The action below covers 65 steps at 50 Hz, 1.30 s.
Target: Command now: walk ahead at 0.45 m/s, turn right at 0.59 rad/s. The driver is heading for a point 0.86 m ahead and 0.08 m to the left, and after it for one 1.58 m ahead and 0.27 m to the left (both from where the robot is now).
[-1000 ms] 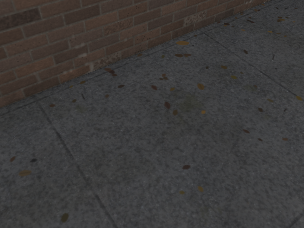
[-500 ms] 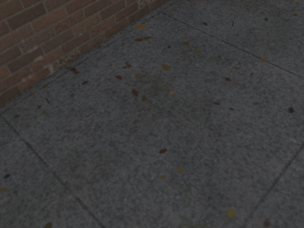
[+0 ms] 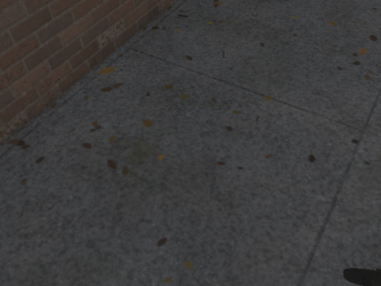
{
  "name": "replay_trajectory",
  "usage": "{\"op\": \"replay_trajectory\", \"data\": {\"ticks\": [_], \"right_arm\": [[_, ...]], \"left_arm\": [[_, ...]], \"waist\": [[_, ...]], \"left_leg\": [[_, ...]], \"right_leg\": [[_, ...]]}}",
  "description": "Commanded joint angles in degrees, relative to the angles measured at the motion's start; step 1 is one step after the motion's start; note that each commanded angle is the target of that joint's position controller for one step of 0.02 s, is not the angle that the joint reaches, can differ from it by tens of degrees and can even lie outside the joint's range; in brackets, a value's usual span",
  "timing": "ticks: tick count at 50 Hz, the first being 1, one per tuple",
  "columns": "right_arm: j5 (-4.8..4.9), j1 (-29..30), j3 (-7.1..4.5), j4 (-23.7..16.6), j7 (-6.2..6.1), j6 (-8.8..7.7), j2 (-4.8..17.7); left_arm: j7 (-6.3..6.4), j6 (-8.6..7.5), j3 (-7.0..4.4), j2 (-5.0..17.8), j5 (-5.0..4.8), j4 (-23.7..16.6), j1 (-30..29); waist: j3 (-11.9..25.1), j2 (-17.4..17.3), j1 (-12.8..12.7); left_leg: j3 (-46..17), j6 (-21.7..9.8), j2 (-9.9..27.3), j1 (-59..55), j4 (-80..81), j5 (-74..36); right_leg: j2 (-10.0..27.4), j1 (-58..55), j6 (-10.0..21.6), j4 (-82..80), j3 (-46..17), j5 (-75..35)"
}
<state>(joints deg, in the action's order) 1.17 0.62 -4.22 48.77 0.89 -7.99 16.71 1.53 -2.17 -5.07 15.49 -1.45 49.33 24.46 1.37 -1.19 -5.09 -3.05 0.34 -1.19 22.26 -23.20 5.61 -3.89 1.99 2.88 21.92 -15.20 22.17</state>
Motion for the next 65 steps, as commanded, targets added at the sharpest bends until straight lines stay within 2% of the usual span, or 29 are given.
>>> {"op": "replay_trajectory", "data": {"ticks": [1, 2, 3, 4, 5, 7, 15, 20, 23, 24, 25, 26, 27, 29, 30, 34, 41, 46, 49, 50, 51, 52, 53, 54, 55, 56, 57, 61, 65], "right_arm": [[-1.06, -17.08, -3.87, -0.48, -1.05, -1.03, 13.11], [-1.78, -21.57, -4.59, 1.24, -0.63, -0.12, 16.79], [-0.72, -18.7, -3.32, 0.53, -0.19, -0.05, 11.2], [-0.48, -16.33, -2.27, -0.49, -0.14, 0.21, 7.01], [-0.94, -14.12, -1.65, -0.8, 0.02, 0.55, 5.39], [-1.78, -12.87, -0.81, -0.27, 0.0, 0.91, 3.73], [-0.11, -16.17, -1.24, 1.69, -0.52, 1.41, 7.91], [0.77, -21.48, -1.24, 3.58, -0.53, 2.74, 9.79], [0.67, -21.02, -0.97, 3.57, -0.99, 3.8, 10.24], [-0.35, -20.81, -0.1, 2.44, -1.15, 3.68, 8.62], [-1.18, -27.86, 2.4, 0.66, -0.6, 2.6, 0.79], [-0.17, -26.2, 1.64, 1.93, -0.17, 1.23, 4.51], [1.54, -20.72, 0.41, -0.28, 0.03, 0.65, 8.42], [0.54, -15.86, 0.48, -1.23, -0.35, 0.84, 7.23], [0.02, -16.8, 0.2, -0.93, -0.43, 1.6, 6.87], [-0.31, -17.1, 0.79, -0.95, -0.55, 4.16, 3.38], [-0.11, -4.65, 1.34, -4.92, 0.77, 3.8, 2.38], [-0.08, 1.13, 1.5, -9.05, 2.43, 3.69, 2.57], [-0.07, -2.52, 0.32, -10.21, 3.11, 3.89, 4.85], [0.0, -9.25, -0.94, -8.95, 2.95, 4.06, 6.81], [0.16, -18.61, -2.91, -6.79, 2.21, 4.28, 10.47], [-0.06, -25.38, -4.91, -6.31, 1.08, 4.73, 17.37], [0.44, -24.41, -4.15, -7.34, 1.29, 4.38, 16.84], [-0.04, -24.35, -2.93, -7.51, 1.31, 4.18, 12.61], [-0.1, -21.94, -2.42, -7.69, 1.14, 3.95, 10.41], [-0.11, -18.22, -1.9, -8.46, 1.06, 3.93, 8.88], [-0.58, -15.28, -1.33, -9.47, 0.87, 3.92, 7.11], [-1.24, -13.03, -1.9, -11.07, -0.23, 3.97, 9.0], [0.01, -14.98, -2.49, -10.35, -1.89, 5.79, 9.92]], "left_arm": [[-0.15, -0.79, 0.16, 2.94, 1.38, -6.42, -5.62], [-0.11, -1.57, 0.9, 0.3, -0.31, -8.95, -0.23], [0.11, -1.82, -0.09, 6.46, -1.25, -7.09, 1.1], [-0.02, -1.78, -0.57, 8.61, -0.91, -6.85, -2.92], [-0.03, -1.72, -0.44, 7.57, -0.4, -6.56, -4.54], [-0.65, -1.88, -0.38, 5.74, 0.06, -7.69, -7.15], [-2.61, -2.64, 2.13, 1.15, 0.82, -13.28, -19.14], [-3.71, -2.66, 1.79, 3.42, 0.14, -16.46, -25.53], [-3.46, -2.42, -0.89, 8.19, 0.6, -12.97, -12.23], [-2.72, -2.01, -2.21, 11.42, 0.88, -10.75, -2.47], [-2.42, -1.74, -3.34, 18.03, 1.7, -9.8, 2.24], [-2.62, -1.68, -2.06, 13.19, 1.1, -9.59, 3.34], [-2.78, -1.94, -0.97, 10.69, 1.14, -9.9, -1.42], [-3.06, -2.26, 0.11, 7.28, 1.44, -10.55, -8.81], [-3.19, -2.61, 0.46, 5.95, 1.87, -10.74, -10.84], [-3.07, -4.18, -0.14, 7.04, 1.64, -9.04, -11.78], [-1.63, -4.37, -0.68, 9.02, 1.91, -5.49, -7.97], [-1.16, -2.72, -1.21, 9.81, 0.94, -2.84, -4.61], [-0.29, -1.2, -1.78, 11.92, 0.81, -3.23, -6.15], [0.13, -0.53, -1.78, 12.23, 0.88, -3.61, -7.02], [0.65, -0.32, -1.29, 11.42, 1.05, -4.26, -6.7], [0.36, -1.41, 0.43, 6.6, 2.38, -6.82, -2.39], [-0.63, -3.71, 1.95, 3.58, 2.24, -7.75, -2.19], [-1.66, -5.45, 0.76, 8.45, -0.1, -8.92, -8.33], [-1.9, -6.3, 0.93, 8.61, -0.95, -10.14, -11.83], [-1.5, -6.53, 0.91, 8.19, 0.21, -10.18, -13.01], [-1.1, -6.09, 0.32, 8.91, 1.42, -10.05, -12.92], [-0.55, -3.53, 0.32, 6.88, 2.49, -10.68, -11.22], [-0.56, -3.21, 1.38, 4.19, 2.51, -12.32, -17.59]], "waist": [[11.41, 2.25, 12.35], [15.13, -18.45, 8.56], [9.31, -13.03, 8.23], [3.02, -7.58, 9.04], [0.08, -3.51, 8.09], [-2.57, -3.81, 6.65], [-4.22, -3.21, 7.88], [-5.14, -4.06, 8.38], [3.28, -4.23, -0.1], [9.84, -1.68, -4.24], [19.47, 14.02, -0.93], [23.87, 13.89, -2.35], [12.99, 11.06, -1.57], [3.21, 4.86, 2.01], [1.88, 5.64, 4.14], [-0.92, 5.2, 6.89], [-5.34, 3.41, 2.5], [-6.82, 3.04, 0.58], [-2.59, 6.06, 3.72], [1.56, 6.29, 7.61], [6.88, 4.49, 11.98], [14.4, -7.23, 11.41], [21.82, -11.58, 9.36], [17.91, -6.64, 12.26], [10.68, -3.67, 11.43], [5.41, 0.9, 8.85], [3.02, 0.49, 6.69], [0.42, -0.75, 3.32], [2.15, -3.14, 5.63]], "left_leg": [[-11.78, -6.39, 13.48, -32.14, 0.2, 5.56], [-37.39, -14.22, 24.9, -44.47, 6.71, 16.9], [-38.81, -13.96, 25.07, -40.55, 8.35, 23.85], [-29.46, -11.96, 22.11, -34.22, 8.37, 20.38], [-22.53, -10.76, 19.16, -28.21, 9.3, 13.95], [-14.98, -10.49, 15.97, -20.93, 11.85, 5.73], [-0.31, -10.89, 12.37, -15.6, 15.36, -11.92], [-0.06, -9.35, 15.93, -21.94, 12.84, -15.29], [4.14, -6.47, 13.46, -21.52, -4.81, -36.77], [5.7, -4.42, 11.19, -11.16, -19.25, -26.75], [6.21, -0.85, 1.77, 10.87, -43.4, 8.9], [-2.27, -1.3, 0.79, 16.75, -51.56, 26.78], [-1.95, -2.11, 4.01, 21.93, -53.88, 23.93], [-0.12, -2.19, 8.26, 19.01, -47.34, 15.82], [-0.65, -2.06, 9.78, 15.14, -44.7, 13.46], [-0.34, -0.35, 10.59, 13.64, -38.43, 6.94], [0.95, -0.52, 7.44, 14.78, -17.25, -13.17], [2.74, -3.11, 5.9, 19.03, -11.05, -6.91], [7.72, -5.89, 1.49, 11.42, -10.94, 2.42], [9.43, -7.32, -1.19, 2.41, -9.74, 2.68], [7.02, -9.59, -1.94, -12.69, -8.29, 0.2], [-17.25, -17.92, 12.34, -35.45, -8.48, 1.17], [-44.94, -25.48, 20.96, -46.17, 2.72, 9.26], [-39.71, -22.05, 19.54, -44.59, 5.32, 11.83], [-31.36, -19.76, 17.42, -37.04, 5.44, 9.18], [-25.11, -18.09, 14.99, -27.66, 6.0, 3.72], [-20.94, -17.29, 13.25, -20.5, 7.11, -2.14], [-12.46, -17.56, 10.05, -8.4, 8.17, -27.55], [-6.46, -12.39, 4.43, -5.41, 4.18, -30.01]], "right_leg": [[4.15, 17.97, 2.38, 22.69, -2.32, -12.49], [-2.78, 36.81, -0.51, 38.56, 3.68, 12.6], [2.7, 43.2, -0.8, 46.73, 3.13, 10.78], [4.83, 44.4, -0.68, 48.46, 4.01, 5.32], [6.55, 42.14, -0.81, 47.63, 5.46, 0.94], [8.71, 39.1, -0.66, 43.96, 6.38, -3.22], [9.21, 34.4, -2.22, 19.6, 14.65, -19.7], [6.7, 30.64, 0.1, 10.77, 16.1, -19.26], [2.38, 9.7, 4.02, 6.83, 19.28, -18.62], [8.47, -6.69, 6.69, 9.11, 12.87, -19.89], [25.06, -27.29, 16.26, 5.52, -15.47, -11.23], [27.51, -27.32, 17.9, -2.95, -28.57, -7.16], [25.02, -19.84, 14.83, -3.7, -19.41, -8.21], [19.8, -3.39, 11.99, -6.27, -5.77, -17.6], [18.01, 1.89, 11.21, -8.27, -2.13, -20.04], [17.28, 8.58, 12.12, -14.49, 5.02, -22.74], [15.89, 5.7, 8.02, -17.22, 17.58, -22.4], [19.44, -6.58, 6.44, -12.65, 20.45, -27.74], [19.67, -10.12, 4.17, -1.77, 23.1, -53.59], [18.32, -8.71, 2.77, 7.79, 24.83, -61.37], [15.91, -1.02, 0.63, 21.08, 26.11, -57.92], [9.9, 21.57, -3.13, 43.29, 26.14, -30.06], [-0.16, 36.98, -4.7, 56.6, 14.54, 11.1], [3.66, 43.48, -3.17, 59.03, 8.25, 8.73], [6.15, 44.89, -2.04, 55.84, 9.48, 4.04], [8.48, 42.59, -1.97, 50.2, 10.16, 0.35], [10.09, 38.27, -2.38, 45.82, 10.26, -1.84], [9.21, 31.59, -5.94, 37.49, 12.33, -5.31], [4.52, 26.12, -7.26, 20.27, 14.05, -20.44]]}}
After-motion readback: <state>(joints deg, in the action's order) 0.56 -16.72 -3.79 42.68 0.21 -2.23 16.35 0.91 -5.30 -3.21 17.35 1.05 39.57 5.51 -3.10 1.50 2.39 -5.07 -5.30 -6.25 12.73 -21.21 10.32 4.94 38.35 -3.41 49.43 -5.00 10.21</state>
